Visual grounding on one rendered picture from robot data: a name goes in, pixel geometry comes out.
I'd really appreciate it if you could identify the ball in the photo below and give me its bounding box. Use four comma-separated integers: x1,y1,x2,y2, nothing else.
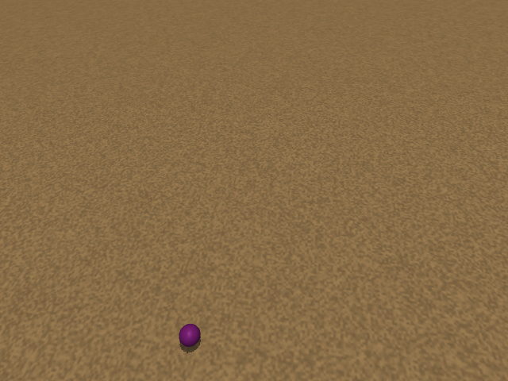
179,324,200,347

